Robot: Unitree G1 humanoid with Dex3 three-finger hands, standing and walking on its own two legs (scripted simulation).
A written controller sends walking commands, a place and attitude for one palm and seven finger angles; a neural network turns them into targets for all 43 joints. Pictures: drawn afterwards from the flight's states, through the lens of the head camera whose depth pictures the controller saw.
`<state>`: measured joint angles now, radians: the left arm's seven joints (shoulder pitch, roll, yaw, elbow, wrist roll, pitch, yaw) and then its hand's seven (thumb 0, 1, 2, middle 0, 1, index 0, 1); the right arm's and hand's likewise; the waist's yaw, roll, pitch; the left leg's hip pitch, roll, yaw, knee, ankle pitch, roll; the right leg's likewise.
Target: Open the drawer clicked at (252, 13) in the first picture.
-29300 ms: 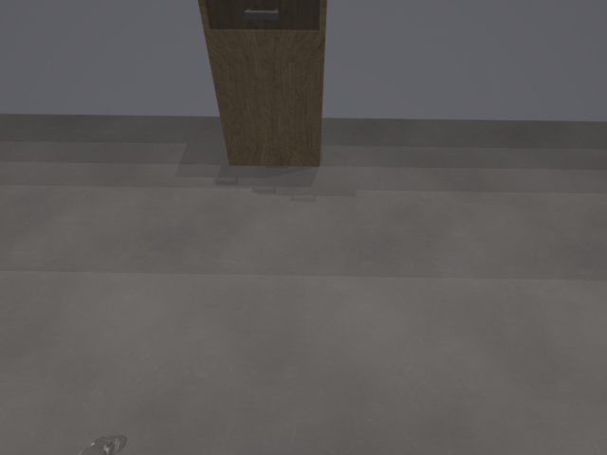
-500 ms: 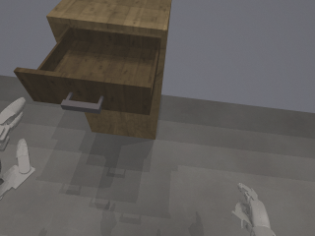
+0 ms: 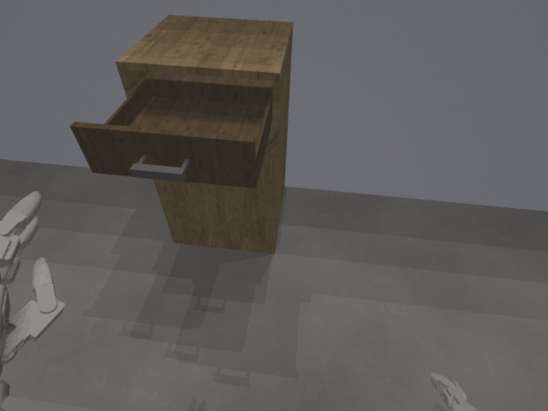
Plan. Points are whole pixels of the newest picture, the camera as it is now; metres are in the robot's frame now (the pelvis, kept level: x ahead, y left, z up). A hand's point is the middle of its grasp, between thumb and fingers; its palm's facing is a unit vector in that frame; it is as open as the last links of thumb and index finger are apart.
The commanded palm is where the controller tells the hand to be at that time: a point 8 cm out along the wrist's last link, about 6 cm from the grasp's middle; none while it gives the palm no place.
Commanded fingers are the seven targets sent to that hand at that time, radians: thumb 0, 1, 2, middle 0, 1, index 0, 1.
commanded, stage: stop stepping back and stand still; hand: left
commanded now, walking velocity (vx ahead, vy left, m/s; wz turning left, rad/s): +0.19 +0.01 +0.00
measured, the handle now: (161, 166) +0.64 +0.27 -0.02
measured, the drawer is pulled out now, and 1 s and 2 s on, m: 0.30 0.30 0.30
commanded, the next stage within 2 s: let the arm hang, fingers relaxed in 0.58 s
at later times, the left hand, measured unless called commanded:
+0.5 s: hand (11, 364) +0.14 +0.24 +0.17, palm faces +0.45 -0.76 -0.48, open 7.4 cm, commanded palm +0.08 +0.27 +0.18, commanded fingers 0.00 0.90 0.90 -0.20 -0.30 -0.20 -0.30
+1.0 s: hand out of the picture -0.02 +0.18 -0.17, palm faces +0.00 -0.98 -0.18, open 7.3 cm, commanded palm none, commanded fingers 0.00 0.90 0.90 -0.20 -0.30 -0.20 -0.30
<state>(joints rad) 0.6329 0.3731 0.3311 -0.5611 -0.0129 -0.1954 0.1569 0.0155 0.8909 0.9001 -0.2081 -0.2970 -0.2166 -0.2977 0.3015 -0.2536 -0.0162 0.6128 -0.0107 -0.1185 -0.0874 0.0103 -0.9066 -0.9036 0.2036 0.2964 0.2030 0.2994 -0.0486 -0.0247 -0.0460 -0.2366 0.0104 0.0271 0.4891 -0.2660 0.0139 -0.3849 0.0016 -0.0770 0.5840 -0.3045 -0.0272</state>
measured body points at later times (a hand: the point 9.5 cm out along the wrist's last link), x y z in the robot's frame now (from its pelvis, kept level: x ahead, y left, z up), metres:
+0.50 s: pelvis -0.04 -0.01 -0.01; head -0.06 -0.02 +0.44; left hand +0.11 +0.28 +0.19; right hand +0.13 -0.23 -0.09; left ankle +0.00 +0.13 -0.73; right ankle +0.05 -0.08 -0.73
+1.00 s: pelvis -0.05 +0.00 +0.00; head -0.03 +0.01 +0.45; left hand -0.02 +0.24 -0.15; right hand +0.02 -0.26 -0.14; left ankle -0.03 +0.12 -0.73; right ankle +0.04 -0.09 -0.73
